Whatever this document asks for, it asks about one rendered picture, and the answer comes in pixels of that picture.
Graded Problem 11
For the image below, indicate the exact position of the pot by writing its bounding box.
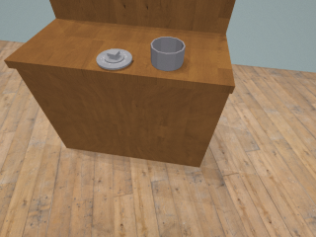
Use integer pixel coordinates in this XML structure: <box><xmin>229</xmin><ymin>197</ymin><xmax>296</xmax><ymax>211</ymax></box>
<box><xmin>150</xmin><ymin>37</ymin><xmax>186</xmax><ymax>71</ymax></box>

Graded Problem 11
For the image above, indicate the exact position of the table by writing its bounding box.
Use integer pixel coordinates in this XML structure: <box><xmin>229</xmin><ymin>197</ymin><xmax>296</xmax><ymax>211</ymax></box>
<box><xmin>4</xmin><ymin>0</ymin><xmax>236</xmax><ymax>168</ymax></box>

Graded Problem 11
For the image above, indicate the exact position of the lid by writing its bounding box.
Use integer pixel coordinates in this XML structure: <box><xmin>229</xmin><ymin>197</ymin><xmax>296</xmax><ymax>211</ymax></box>
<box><xmin>96</xmin><ymin>48</ymin><xmax>132</xmax><ymax>70</ymax></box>

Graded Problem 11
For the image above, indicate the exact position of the knob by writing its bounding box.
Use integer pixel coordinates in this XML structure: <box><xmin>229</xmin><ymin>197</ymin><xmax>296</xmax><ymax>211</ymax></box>
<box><xmin>107</xmin><ymin>48</ymin><xmax>120</xmax><ymax>58</ymax></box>

